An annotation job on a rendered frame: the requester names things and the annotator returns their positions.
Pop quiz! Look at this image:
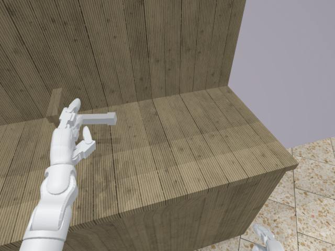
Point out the right robot hand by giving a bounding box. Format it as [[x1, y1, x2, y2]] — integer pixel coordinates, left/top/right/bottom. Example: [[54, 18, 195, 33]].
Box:
[[252, 224, 285, 251]]

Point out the left robot hand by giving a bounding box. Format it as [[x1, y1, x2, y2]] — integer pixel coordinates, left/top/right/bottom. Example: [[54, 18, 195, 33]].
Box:
[[50, 98, 96, 166]]

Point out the robot left forearm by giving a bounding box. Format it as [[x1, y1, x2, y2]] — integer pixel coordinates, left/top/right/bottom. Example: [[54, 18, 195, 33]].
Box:
[[19, 164, 78, 251]]

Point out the tap lever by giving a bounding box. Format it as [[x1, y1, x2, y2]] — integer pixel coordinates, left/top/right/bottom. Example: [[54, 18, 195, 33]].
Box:
[[76, 112, 117, 125]]

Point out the counter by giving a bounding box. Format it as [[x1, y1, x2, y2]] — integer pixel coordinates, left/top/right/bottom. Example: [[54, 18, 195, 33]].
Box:
[[0, 0, 299, 251]]

